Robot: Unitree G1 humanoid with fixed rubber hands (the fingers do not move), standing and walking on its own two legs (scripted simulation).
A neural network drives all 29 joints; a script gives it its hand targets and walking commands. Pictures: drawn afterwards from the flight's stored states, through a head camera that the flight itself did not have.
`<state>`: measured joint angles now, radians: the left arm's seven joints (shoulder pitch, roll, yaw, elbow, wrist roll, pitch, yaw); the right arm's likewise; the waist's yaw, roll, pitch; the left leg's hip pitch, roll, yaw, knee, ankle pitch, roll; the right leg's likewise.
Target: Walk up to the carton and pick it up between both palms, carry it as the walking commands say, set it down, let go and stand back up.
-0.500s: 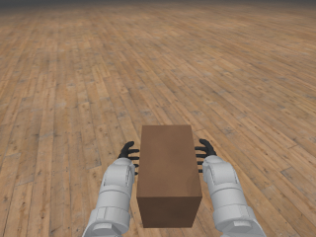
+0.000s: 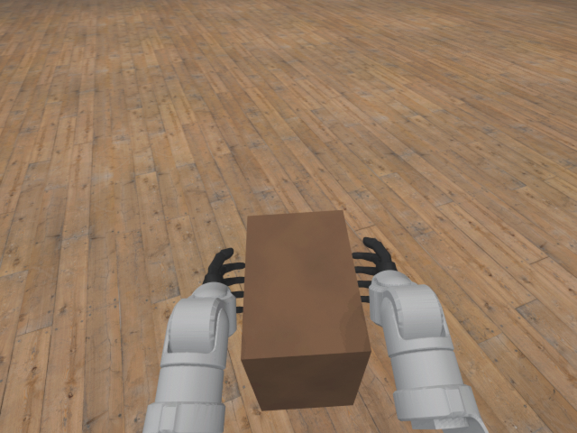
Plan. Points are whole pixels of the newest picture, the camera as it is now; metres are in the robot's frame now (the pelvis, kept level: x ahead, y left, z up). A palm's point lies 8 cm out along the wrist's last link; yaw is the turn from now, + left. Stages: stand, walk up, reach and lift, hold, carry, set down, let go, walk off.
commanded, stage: carry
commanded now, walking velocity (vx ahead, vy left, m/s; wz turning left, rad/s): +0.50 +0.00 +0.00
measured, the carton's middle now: (301, 312) +0.32 +0.00 +0.00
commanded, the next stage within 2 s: none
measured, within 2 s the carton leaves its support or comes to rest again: neither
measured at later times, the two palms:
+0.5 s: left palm (240, 184) +0.54 +0.11 +0.08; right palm (362, 176) +0.56 -0.12 +0.08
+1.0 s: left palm (251, 103) +0.90 +0.12 +0.08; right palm (339, 98) +0.90 -0.11 +0.09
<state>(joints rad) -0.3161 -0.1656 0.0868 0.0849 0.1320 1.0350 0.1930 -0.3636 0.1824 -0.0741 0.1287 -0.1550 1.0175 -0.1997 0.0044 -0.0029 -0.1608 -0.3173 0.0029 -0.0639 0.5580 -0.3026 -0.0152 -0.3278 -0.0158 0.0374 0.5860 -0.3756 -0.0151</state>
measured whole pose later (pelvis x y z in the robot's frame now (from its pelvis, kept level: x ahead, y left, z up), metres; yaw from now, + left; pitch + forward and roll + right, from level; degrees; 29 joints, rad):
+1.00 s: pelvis +0.59 +0.00 +0.02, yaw +1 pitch +5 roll -2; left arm -0.35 -0.18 0.04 -0.22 0.11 1.22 0.24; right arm -0.37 0.19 -0.07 -0.20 -0.11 1.19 -0.23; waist -0.03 0.01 0.03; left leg -0.11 0.01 0.19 0.24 -0.23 0.06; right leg -0.58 -0.05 -0.11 0.68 -0.19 0.00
